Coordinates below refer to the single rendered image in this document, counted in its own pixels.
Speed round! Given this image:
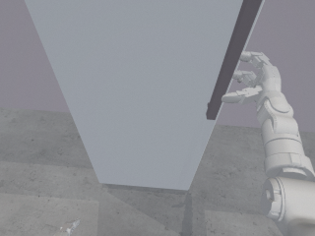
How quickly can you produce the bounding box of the right robot hand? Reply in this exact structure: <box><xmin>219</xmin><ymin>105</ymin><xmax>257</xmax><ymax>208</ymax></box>
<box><xmin>221</xmin><ymin>51</ymin><xmax>282</xmax><ymax>105</ymax></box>

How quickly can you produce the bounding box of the handle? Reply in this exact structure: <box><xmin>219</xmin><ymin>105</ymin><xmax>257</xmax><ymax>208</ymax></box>
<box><xmin>206</xmin><ymin>0</ymin><xmax>263</xmax><ymax>120</ymax></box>

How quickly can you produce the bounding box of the fridge door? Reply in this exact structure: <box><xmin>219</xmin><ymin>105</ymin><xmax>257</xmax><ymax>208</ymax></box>
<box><xmin>25</xmin><ymin>0</ymin><xmax>264</xmax><ymax>191</ymax></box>

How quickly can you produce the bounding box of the left robot hand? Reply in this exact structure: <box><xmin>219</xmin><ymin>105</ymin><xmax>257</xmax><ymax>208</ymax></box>
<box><xmin>54</xmin><ymin>217</ymin><xmax>81</xmax><ymax>236</ymax></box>

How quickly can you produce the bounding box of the right robot upper arm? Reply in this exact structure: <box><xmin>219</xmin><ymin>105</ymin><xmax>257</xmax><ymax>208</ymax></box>
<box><xmin>260</xmin><ymin>176</ymin><xmax>315</xmax><ymax>236</ymax></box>

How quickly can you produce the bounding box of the right robot forearm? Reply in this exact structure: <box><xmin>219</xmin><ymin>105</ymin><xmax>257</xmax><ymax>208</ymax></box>
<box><xmin>256</xmin><ymin>90</ymin><xmax>315</xmax><ymax>182</ymax></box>

